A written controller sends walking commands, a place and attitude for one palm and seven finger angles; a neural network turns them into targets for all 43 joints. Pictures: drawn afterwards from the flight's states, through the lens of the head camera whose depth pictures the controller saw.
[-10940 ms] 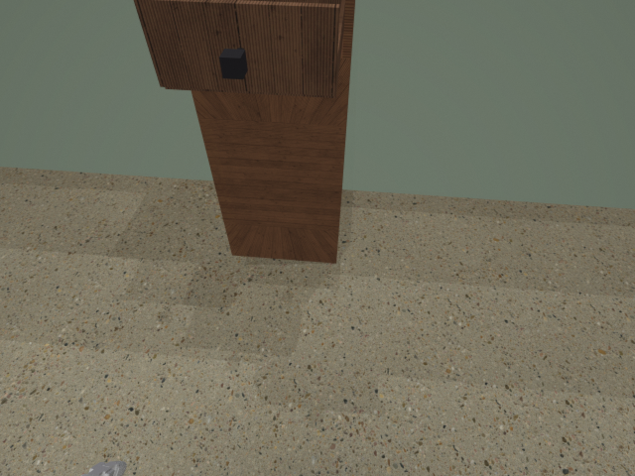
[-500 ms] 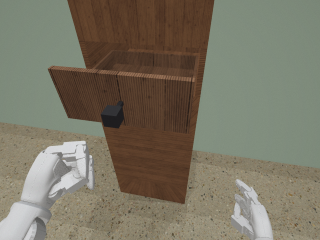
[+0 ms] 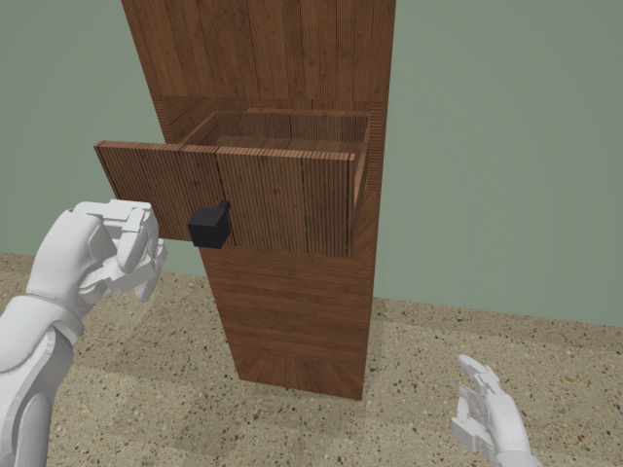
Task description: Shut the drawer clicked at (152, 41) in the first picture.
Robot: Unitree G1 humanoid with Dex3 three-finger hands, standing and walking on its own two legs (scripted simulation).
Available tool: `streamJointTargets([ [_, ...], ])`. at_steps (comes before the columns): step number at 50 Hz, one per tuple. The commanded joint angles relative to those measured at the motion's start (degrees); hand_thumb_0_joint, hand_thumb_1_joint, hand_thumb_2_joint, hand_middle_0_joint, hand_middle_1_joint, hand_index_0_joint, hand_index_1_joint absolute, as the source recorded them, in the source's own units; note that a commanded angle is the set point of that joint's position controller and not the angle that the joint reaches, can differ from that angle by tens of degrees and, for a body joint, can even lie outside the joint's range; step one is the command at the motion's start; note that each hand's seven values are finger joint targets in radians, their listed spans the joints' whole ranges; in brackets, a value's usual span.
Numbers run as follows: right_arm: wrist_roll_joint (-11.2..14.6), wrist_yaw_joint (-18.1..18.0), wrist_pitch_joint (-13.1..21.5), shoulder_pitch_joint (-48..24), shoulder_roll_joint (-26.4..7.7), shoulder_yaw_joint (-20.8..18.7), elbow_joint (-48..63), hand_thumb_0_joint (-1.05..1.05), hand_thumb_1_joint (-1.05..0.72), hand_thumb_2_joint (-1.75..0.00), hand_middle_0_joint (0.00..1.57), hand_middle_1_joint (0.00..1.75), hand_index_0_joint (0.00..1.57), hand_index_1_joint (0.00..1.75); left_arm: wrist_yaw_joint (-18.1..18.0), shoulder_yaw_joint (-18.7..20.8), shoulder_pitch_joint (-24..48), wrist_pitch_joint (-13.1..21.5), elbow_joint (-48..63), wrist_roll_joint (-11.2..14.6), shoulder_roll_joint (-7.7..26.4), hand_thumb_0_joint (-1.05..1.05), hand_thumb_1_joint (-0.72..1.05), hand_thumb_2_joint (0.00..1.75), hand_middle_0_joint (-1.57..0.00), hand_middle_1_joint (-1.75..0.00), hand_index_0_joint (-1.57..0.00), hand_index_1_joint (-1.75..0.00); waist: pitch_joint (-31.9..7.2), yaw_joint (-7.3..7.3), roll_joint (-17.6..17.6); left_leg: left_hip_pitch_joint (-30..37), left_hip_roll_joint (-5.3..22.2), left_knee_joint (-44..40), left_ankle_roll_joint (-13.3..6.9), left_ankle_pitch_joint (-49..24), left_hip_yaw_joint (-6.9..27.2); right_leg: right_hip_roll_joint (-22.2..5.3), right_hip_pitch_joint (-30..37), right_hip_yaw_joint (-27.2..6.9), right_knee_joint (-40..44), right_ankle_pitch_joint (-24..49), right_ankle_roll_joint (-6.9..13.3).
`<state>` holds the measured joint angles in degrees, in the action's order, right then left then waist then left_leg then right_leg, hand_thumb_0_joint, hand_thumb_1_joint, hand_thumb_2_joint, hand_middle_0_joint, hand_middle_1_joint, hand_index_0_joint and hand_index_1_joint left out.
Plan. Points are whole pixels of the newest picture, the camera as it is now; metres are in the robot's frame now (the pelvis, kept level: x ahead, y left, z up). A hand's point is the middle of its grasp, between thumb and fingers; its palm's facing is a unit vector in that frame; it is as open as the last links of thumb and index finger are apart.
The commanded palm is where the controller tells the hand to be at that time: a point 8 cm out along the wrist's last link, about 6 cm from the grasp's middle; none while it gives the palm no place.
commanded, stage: raise the hand and make a fist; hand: left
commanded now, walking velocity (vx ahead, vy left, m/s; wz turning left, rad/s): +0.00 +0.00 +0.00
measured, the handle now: (215, 219) +0.39 +0.20 +0.16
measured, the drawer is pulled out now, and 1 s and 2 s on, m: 0.21 0.21 0.21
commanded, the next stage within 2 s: bring the fist close to the handle in 0.20 s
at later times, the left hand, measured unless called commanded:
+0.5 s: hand (157, 265) +0.23 +0.19 +0.23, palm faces -0.02 -0.99 -0.14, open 3.3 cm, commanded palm +0.20 +0.22 +0.24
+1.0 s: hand (189, 272) +0.27 +0.18 +0.18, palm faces -0.04 -1.00 -0.08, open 3.3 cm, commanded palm +0.24 +0.23 +0.19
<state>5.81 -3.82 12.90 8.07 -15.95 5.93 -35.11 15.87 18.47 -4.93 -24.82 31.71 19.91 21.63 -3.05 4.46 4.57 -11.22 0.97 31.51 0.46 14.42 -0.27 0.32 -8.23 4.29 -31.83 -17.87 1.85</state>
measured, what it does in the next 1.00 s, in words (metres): stands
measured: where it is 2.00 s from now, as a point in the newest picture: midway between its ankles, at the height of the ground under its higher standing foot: outside the picture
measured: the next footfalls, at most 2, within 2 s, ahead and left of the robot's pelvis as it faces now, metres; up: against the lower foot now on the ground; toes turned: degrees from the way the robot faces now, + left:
none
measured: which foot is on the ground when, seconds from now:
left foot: down 0.00-1.00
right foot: down 0.00-1.00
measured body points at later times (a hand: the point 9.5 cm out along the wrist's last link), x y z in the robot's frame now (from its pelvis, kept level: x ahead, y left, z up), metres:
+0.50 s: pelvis +0.02 +0.00 +0.00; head -0.04 -0.03 +0.44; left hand +0.22 +0.24 +0.23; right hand +0.24 -0.20 -0.04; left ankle +0.04 +0.13 -0.73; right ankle +0.00 -0.09 -0.73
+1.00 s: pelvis +0.03 +0.01 +0.00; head -0.01 -0.01 +0.45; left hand +0.26 +0.23 +0.18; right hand +0.22 -0.21 -0.06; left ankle +0.04 +0.13 -0.73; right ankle +0.00 -0.09 -0.73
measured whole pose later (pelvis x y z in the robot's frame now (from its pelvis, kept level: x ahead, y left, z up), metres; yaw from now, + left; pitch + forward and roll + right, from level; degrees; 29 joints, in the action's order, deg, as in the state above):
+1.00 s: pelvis +0.03 +0.01 +0.00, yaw +0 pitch -3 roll +0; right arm 4.4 -3.7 11.3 11.7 -14.4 4.3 -34.2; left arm 12.4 12.7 -9.0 -17.2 22.5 17.1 16.0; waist -3.3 1.9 3.1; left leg -12.6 0.2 32.2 -0.3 16.9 -0.9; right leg -0.5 -9.4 3.6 -31.9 -19.8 0.9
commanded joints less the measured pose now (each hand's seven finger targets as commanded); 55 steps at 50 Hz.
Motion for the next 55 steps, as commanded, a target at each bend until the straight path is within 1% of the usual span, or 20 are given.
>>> streamJointTargets([
  [1, 0.0, -0.6, 4.4, -14.4, -4.9, -2.4, 12.1, 0.0, -0.9, -0.9, 0.2, 0.3, 0.2, 0.3, -1.2, 6.7, 15.0, 2.7, 13.3, 1.3, 11.3, 0.0, 0.9, 0.9, -1.4, -1.6, -1.4, -1.6, -4.7, 1.0, -1.4, 5.4, -1.4, -3.0, -2.6, -2.2, 1.1, -2.1, -6.2, -4.3, 9.5, -0.3, -2.7],
  [3, 0.1, -0.9, 5.1, -14.2, -5.3, -2.5, 11.9, 0.0, -0.9, -0.9, 0.2, 0.3, 0.2, 0.3, -1.6, 8.7, 13.3, 2.4, 13.4, 2.1, 13.1, 0.0, 0.9, 0.9, -1.4, -1.6, -1.4, -1.6, -4.2, 1.42, -2.3, 5.3, -1.0, -2.6, -2.3, -2.9, 1.5, -2.0, -6.3, -4.7, 9.5, 1.1, -2.7],
  [7, 0.1, -0.9, 5.8, -12.9, -5.3, -2.4, 11.1, 0.0, -0.9, -0.9, 0.2, 0.3, 0.2, 0.3, -1.8, 7.1, 12.9, 2.1, 11.6, 2.2, 10.9, 0.0, 0.9, 0.9, -1.4, -1.6, -1.4, -1.6, -2.7, 0.66, -2.1, 5.2, -1.2, -2.8, -2.6, -2.9, 1.7, -1.7, -7.8, -3.4, 8.7, 2.2, -2.8],
  [10, 0.0, -0.8, 5.7, -12.2, -5.6, -2.6, 10.7, 0.0, -0.9, -0.9, 0.2, 0.3, 0.2, 0.3, -1.7, 6.4, 11.7, 1.9, 9.9, 1.6, 10.2, 0.0, 0.9, 0.9, -1.4, -1.6, -1.4, -1.6, -1.3, 0.37, -4.6, 4.3, -1.0, -2.5, -2.6, -3.3, 1.7, -1.6, -8.2, -3.8, 8.9, 2.7, -3.1],
  [13, 0.1, -0.6, 5.8, -12.7, -5.6, -2.8, 11.1, 0.0, -0.9, -0.9, 0.2, 0.3, 0.2, 0.3, -1.2, 5.2, 11.3, 2.2, 12.6, 1.4, 9.7, 0.0, 0.9, 0.9, -1.4, -1.6, -1.4, -1.6, -2.1, 0.62, -2.8, 5.5, -1.0, -2.5, -2.6, -5.0, 1.7, -1.4, -7.8, -3.2, 7.9, 6.0, -2.8],
  [17, -0.2, -0.6, 5.4, -11.9, -5.4, -2.5, 10.8, 0.0, -0.9, -0.9, 0.2, 0.3, 0.2, 0.3, -1.2, 6.0, 11.2, 1.6, 10.1, 1.5, 9.6, 0.0, 0.9, 0.9, -1.4, -1.6, -1.4, -1.6, -3.2, 0.24, -5.0, 5.3, -1.1, -2.7, -2.8, -4.9, 1.6, -1.2, -7.7, -2.5, 7.4, 6.2, -3.0],
  [18, -0.3, -0.7, 5.3, -11.7, -5.7, -2.8, 10.6, 0.0, -0.9, -0.9, 0.2, 0.3, 0.2, 0.3, -1.3, 8.0, 9.4, 1.4, 8.8, 1.8, 11.2, 0.0, 0.9, 0.9, -1.4, -1.6, -1.4, -1.6, -2.6, 0.72, -7.2, 4.7, -0.8, -2.0, -2.6, -5.8, 1.9, -1.3, -7.1, -3.6, 8.0, 7.5, -3.1],
  [23, -0.1, -0.5, 4.8, -11.9, -5.2, -2.6, 11.0, 0.0, -0.9, -0.9, 0.2, 0.3, 0.2, 0.3, -0.9, 4.7, 11.6, 0.8, 9.3, 2.3, 8.2, 0.0, 0.9, 0.9, -1.4, -1.6, -1.4, -1.6, -3.5, 0.02, -3.5, 5.8, -1.1, -2.4, -2.7, -6.2, 1.9, -1.0, -7.6, -2.3, 7.1, 8.7, -2.8],
  [26, -0.5, -0.4, 5.0, -10.8, -4.8, -2.7, 11.2, 0.0, -0.9, -0.9, 0.2, 0.3, 0.2, 0.3, -1.3, 1.6, 12.8, 2.4, 10.7, 1.2, 5.5, 0.0, 0.9, 0.9, -1.4, -1.6, -1.4, -1.6, -4.7, -0.86, -2.5, 6.7, -1.3, -2.6, -2.9, -7.1, 2.0, -1.1, -7.7, -1.2, 6.3, 9.8, -2.6],
  [28, -0.7, -0.5, 4.8, -10.2, -5.1, -3.1, 11.0, 0.0, -0.9, -0.9, 0.2, 0.3, 0.2, 0.3, -1.7, 2.9, 10.6, 3.5, 10.3, 0.5, 7.6, 0.0, 0.9, 0.9, -1.4, -1.6, -1.4, -1.6, -4.8, -0.5, -4.9, 6.1, -1.0, -2.5, -2.8, -7.8, 2.1, -0.9, -7.0, -1.3, 6.3, 10.6, -2.5],
  [31, -1.0, -0.3, 4.0, -9.9, -4.4, -2.8, 11.0, 0.0, -0.9, -0.9, 0.2, 0.3, 0.2, 0.3, -2.4, 0.6, 12.0, 4.5, 8.6, -0.5, 4.9, 0.0, 0.9, 0.9, -1.4, -1.6, -1.4, -1.6, -4.3, -1.09, -3.2, 5.7, -1.2, -3.2, -2.7, -7.2, 1.9, -0.8, -7.3, -0.5, 6.0, 9.7, -2.3],
  [32, -1.0, -0.3, 3.7, -9.6, -4.4, -3.0, 10.9, 0.0, -0.9, -0.9, 0.2, 0.3, 0.2, 0.3, -2.9, 1.7, 11.9, 4.7, 7.6, -0.7, 5.8, 0.0, 0.9, 0.9, -1.4, -1.6, -1.4, -1.6, -4.4, -0.98, -2.5, 5.7, -1.1, -3.3, -2.6, -7.3, 1.8, -0.8, -7.1, -0.5, 5.9, 9.7, -2.2],
  [33, -1.2, -0.4, 3.5, -9.5, -4.8, -3.2, 10.7, 0.0, -0.9, -0.9, 0.2, 0.3, 0.2, 0.3, -3.1, 2.4, 10.7, 4.9, 6.4, -0.7, 6.8, 0.0, 0.9, 0.9, -1.4, -1.6, -1.4, -1.6, -4.1, -0.81, -4.5, 5.2, -0.9, -3.1, -2.6, -7.6, 1.9, -0.7, -6.8, -1.0, 6.5, 10.0, -2.2],
  [36, -1.1, -0.4, 2.7, -9.3, -4.2, -3.1, 11.2, 0.0, -0.9, -0.9, 0.2, 0.3, 0.2, 0.3, -3.6, 0.1, 12.7, 5.7, 5.3, -1.2, 4.1, 0.0, 0.9, 0.9, -1.4, -1.6, -1.4, -1.6, -4.6, -1.46, -2.2, 5.6, -1.1, -3.5, -2.5, -7.6, 1.6, -0.8, -6.8, -0.6, 6.2, 10.0, -2.1],
  [38, -1.2, -0.4, 2.6, -8.9, -4.6, -3.4, 11.2, 0.0, -0.9, -0.9, 0.2, 0.3, 0.2, 0.3, -3.7, 1.8, 10.0, 6.7, 4.8, -1.3, 6.0, 0.0, 0.9, 0.9, -1.4, -1.6, -1.4, -1.6, -5.7, -1.08, -4.3, 5.4, -0.8, -3.1, -2.5, -8.7, 1.6, -0.7, -5.6, -0.8, 6.1, 11.4, -1.9],
  [41, -1.2, -0.1, 2.6, -8.1, -3.9, -3.5, 11.8, 0.0, -0.9, -0.9, 0.2, 0.3, 0.2, 0.3, -3.2, -1.7, 10.0, 8.6, 6.0, -1.5, 2.5, 0.0, 0.9, 0.9, -1.4, -1.6, -1.4, -1.6, -6.6, -1.81, -2.2, 6.4, -0.9, -3.2, -2.4, -10.0, 1.3, -0.7, -5.8, 0.0, 5.3, 13.4, -1.9],
  [43, -1.4, -0.3, 2.5, -7.5, -4.6, -3.8, 11.1, 0.0, -0.9, -0.9, 0.2, 0.3, 0.2, 0.3, -3.5, 0.0, 9.1, 9.6, 3.3, -1.7, 4.7, 0.0, 0.9, 0.9, -1.4, -1.6, -1.4, -1.6, -5.4, -1.78, -4.2, 5.2, -0.6, -3.2, -2.4, -9.7, 1.4, -0.5, -5.7, -0.3, 5.9, 12.9, -1.8],
  [50, -1.7, -0.2, 2.1, -6.2, -4.1, -4.2, 11.3, 0.0, -0.9, -0.9, 0.2, 0.3, 0.2, 0.3, -4.5, -1.9, 8.8, 13.2, 0.6, -2.6, 2.0, 0.0, 0.9, 0.9, -1.4, -1.6, -1.4, -1.6, -5.1, -2.37, -3.7, 4.8, -0.7, -3.6, -2.2, -9.4, 0.9, -0.4, -6.2, -0.1, 5.7, 12.4, -1.8],
  [53, -1.9, -0.4, 2.1, -5.4, -4.6, -4.6, 10.5, 0.0, -0.9, -0.9, 0.2, 0.3, 0.2, 0.3, -4.8, -0.6, 9.6, 15.2, -1.6, -3.0, 4.2, 0.0, 0.9, 0.9, -1.4, -1.6, -1.4, -1.6, -5.3, -2.56, -4.1, 4.5, -0.6, -3.3, -2.2, -9.3, 0.8, -0.4, -5.9, -0.4, 5.9, 12.2, -1.7],
  [55, -1.9, -0.3, 2.2, -5.3, -4.1, -4.5, 10.9, 0.0, -0.9, -0.9, 0.2, 0.3, 0.2, 0.3, -4.6, -2.4, 10.2, 16.5, -1.7, -3.1, 2.0, 0.0, 0.9, 0.9, -1.4, -1.6, -1.4, -1.6, -6.0, -2.78, -2.8, 5.0, -0.7, -3.5, -2.1, -10.0, 0.7, -0.4, -5.7, -0.2, 5.4, 13.1, -1.7],
])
